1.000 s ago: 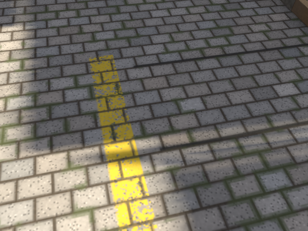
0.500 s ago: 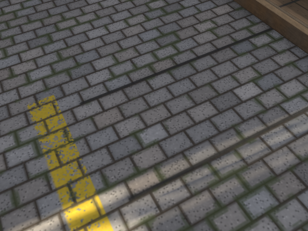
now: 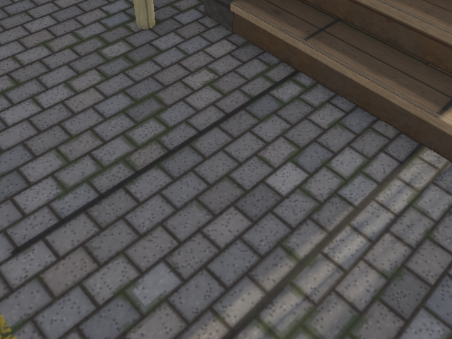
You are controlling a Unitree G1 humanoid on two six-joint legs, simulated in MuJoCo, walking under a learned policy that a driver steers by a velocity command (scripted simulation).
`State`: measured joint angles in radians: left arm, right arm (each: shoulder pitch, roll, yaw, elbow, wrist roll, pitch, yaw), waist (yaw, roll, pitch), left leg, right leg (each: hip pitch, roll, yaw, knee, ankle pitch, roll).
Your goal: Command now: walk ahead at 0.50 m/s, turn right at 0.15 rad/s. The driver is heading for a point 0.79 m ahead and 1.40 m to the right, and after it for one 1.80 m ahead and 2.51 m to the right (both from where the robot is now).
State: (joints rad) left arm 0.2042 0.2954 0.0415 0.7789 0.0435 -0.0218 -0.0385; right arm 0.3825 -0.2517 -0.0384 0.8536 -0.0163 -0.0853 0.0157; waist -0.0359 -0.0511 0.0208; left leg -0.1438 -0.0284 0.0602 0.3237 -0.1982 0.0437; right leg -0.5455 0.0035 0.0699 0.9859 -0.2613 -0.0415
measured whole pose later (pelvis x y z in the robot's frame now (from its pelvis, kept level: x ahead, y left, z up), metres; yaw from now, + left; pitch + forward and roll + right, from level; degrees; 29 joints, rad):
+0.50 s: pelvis +0.25 -0.06 +0.00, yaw -7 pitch +1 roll +0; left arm 0.40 0.25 0.05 0.91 0.00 -0.05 -0.01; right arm 0.16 -0.27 -0.04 0.80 -0.04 -0.03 0.02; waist 0.04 0.04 0.03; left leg -0.58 0.10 -0.01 0.88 -0.20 -0.03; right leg -0.11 0.11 0.04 0.28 -0.18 -0.11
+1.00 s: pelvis +0.38 -0.04 -0.01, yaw -25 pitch -1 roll -1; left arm 0.20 0.31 0.08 0.79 0.02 0.08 -0.03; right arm 0.19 -0.26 -0.03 0.77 -0.03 0.00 -0.03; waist 0.00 -0.03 0.09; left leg -0.29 0.04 0.16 0.42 -0.12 0.05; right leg -0.48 0.02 0.02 1.02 -0.40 0.02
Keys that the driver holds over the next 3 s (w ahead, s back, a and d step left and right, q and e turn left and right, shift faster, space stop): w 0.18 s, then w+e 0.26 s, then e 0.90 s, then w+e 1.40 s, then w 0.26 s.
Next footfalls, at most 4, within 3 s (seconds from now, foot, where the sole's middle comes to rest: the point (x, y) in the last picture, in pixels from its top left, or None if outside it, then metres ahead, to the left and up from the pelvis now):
0.22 right None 0.25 -0.12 -0.78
0.72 left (215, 329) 0.52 0.01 -0.78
1.16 right None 0.36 -0.16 -0.78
1.64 left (232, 328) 0.52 -0.04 -0.78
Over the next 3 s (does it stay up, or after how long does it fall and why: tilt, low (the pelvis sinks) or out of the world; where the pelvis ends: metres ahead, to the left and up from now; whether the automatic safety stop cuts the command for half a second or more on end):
stays up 0.66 -0.73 0.00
